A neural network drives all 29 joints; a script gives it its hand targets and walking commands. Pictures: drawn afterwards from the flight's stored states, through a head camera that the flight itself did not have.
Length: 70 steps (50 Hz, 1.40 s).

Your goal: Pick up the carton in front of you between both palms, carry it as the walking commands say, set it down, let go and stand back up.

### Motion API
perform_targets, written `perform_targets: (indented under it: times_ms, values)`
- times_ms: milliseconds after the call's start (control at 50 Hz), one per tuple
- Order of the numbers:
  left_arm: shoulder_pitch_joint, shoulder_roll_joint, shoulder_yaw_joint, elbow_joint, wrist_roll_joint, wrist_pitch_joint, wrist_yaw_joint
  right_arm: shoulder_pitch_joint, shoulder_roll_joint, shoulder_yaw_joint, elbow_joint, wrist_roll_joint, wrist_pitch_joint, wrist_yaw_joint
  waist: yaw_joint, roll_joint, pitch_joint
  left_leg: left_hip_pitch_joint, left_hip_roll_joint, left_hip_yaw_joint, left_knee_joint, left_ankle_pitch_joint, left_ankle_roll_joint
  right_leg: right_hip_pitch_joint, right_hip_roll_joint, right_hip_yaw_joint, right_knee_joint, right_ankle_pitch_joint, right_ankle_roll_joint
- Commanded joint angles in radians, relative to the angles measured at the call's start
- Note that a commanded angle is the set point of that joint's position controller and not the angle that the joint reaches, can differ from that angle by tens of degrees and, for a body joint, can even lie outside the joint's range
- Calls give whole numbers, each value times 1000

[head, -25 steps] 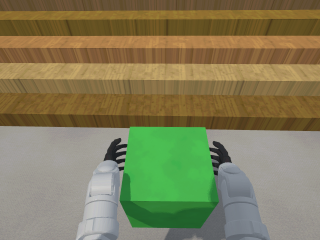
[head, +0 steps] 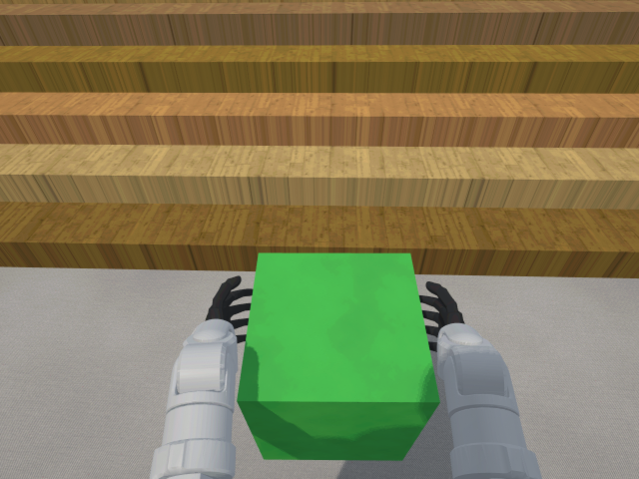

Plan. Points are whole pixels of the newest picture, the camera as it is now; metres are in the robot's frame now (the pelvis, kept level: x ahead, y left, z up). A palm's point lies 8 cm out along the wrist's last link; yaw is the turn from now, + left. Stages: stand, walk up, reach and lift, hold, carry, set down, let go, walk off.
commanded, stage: hold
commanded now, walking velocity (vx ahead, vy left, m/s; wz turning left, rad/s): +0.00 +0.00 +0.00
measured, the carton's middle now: (333, 361) +0.29 +0.00 -0.03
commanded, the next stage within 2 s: carry in 1.08 s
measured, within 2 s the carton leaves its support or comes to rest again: neither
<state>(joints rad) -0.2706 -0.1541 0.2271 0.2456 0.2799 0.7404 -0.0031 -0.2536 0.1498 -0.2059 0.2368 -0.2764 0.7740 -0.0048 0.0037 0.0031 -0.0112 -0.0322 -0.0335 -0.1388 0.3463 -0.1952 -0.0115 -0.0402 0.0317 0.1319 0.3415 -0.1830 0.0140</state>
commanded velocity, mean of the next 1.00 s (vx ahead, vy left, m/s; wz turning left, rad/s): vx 0.00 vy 0.00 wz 0.00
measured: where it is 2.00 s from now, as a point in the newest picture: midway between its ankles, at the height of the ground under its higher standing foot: outside the picture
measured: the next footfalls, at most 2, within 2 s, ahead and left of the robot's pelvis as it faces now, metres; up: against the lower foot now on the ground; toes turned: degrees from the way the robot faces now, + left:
right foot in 1.46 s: +0.12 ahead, -0.10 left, +0.00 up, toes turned -8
left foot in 1.76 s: +0.36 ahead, +0.14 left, +0.00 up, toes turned +11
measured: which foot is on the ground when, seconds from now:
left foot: down 0.00-1.00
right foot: down 0.00-1.00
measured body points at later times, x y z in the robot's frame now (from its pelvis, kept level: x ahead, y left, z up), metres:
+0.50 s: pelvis -0.01 +0.00 +0.00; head -0.05 +0.00 +0.45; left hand +0.30 +0.15 +0.05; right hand +0.30 -0.15 +0.04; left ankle +0.01 +0.13 -0.75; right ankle +0.01 -0.13 -0.75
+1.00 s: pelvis +0.00 +0.00 +0.00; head -0.05 +0.00 +0.45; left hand +0.30 +0.15 +0.05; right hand +0.29 -0.15 +0.04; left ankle +0.01 +0.13 -0.75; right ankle +0.01 -0.13 -0.75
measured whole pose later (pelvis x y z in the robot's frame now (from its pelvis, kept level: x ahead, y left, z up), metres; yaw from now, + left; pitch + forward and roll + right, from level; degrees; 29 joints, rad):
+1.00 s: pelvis +0.00 +0.00 +0.00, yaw +0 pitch -7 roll +0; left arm -0.28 -0.16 0.23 0.25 0.29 0.75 -0.01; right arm -0.26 0.15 -0.21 0.23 -0.29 0.78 0.00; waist 0.00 0.00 0.00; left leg -0.03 -0.03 -0.13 0.35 -0.19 -0.01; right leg -0.04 0.03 0.12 0.34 -0.18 0.01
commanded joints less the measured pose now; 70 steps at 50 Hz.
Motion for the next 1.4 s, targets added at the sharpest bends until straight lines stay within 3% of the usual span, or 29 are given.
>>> perform_targets:
  times_ms: [0, 260, 700, 1040, 1060, 1100, 1120, 1180, 1220, 1240, 1260, 1300, 1320, 1340, 1380]
  values:
    - [-442, -922, -506, 26, -240, 0, -249, -523, 896, 505, -40, 254, -39, 248, -3, 4, -137, -15, -58, 70, -56, 98, -5, 25, 62, -69, -48, 77, 1]
    - [-526, -944, -498, 58, -241, -14, -259, -611, 929, 507, -14, 257, -51, 257, 1, -2, -185, -20, -58, 75, -42, 66, -1, 28, 59, -73, -33, 51, 1]
    - [-448, -931, -517, 1, -250, -7, -252, -527, 917, 519, -65, 267, -43, 247, -1, 0, -205, 19, -62, 69, -46, 195, -6, 66, 64, -66, -38, 183, 7]
    - [-460, -934, -517, 5, -251, -7, -251, -538, 913, 517, -62, 266, -44, 250, -2, 0, -194, 11, -60, 68, -47, 162, -4, 52, 64, -69, -37, 145, 5]
    - [-477, -940, -533, 10, -261, -5, -249, -559, 910, 523, -63, 276, -45, 250, -8, -18, -171, -113, 105, 52, 36, -12, 10, -80, -113, -33, 36, -15, -10]
    - [-476, -936, -558, -29, -282, -4, -241, -572, 920, 550, -94, 298, -44, 245, -2, -36, -169, -204, 75, 20, 12, -419, 22, -176, -111, 23, -29, -460, -26]
    - [-486, -938, -577, -57, -293, 0, -236, -588, 922, 577, -123, 315, -39, 241, -2, -40, -153, -248, 68, 31, 33, -493, 21, -203, -115, 33, -39, -558, -32]
    - [-464, -930, -655, -157, -341, 36, -212, -580, 915, 664, -217, 372, -2, 224, 4, -98, -245, -245, 42, 135, 182, -244, 4, -164, -169, 60, -39, -418, -69]
    - [-443, -904, -706, -228, -372, 84, -193, -571, 899, 718, -281, 412, 44, 213, 6, -139, -287, -244, 21, 181, 161, -238, 9, -169, -204, 82, -46, -474, -98]
    - [-450, -889, -732, -271, -390, 113, -186, -570, 886, 737, -311, 432, 72, 207, 4, -119, -270, -224, 31, 172, 117, -270, 18, -215, -195, 54, -28, -503, -92]
    - [-459, -877, -752, -306, -409, 145, -180, -574, 871, 747, -337, 448, 102, 201, 1, -50, -242, -188, 77, 111, 46, -326, 34, -284, -161, -9, 40, -490, -72]
    - [-495, -855, -787, -355, -456, 213, -173, -532, 831, 752, -359, 464, 167, 186, -26, 241, -206, -23, 297, -238, -159, -465, 126, -534, -41, -222, 396, -309, -2]
    - [-495, -848, -806, -376, -483, 245, -173, -501, 809, 755, -375, 464, 197, 176, -29, 272, -154, 24, 360, -324, -164, -344, 184, -646, -54, -234, 370, -330, -6]
    - [-504, -855, -828, -397, -514, 270, -174, -500, 803, 760, -416, 472, 224, 166, -32, 216, -154, 30, 363, -298, -142, -198, 204, -636, -69, -222, 340, -343, -13]
    - [-461, -872, -856, -435, -561, 310, -172, -491, 816, 786, -506, 504, 270, 151, -28, 143, -232, 45, 310, -135, -74, -15, 170, -508, -37, -272, 215, -231, -9]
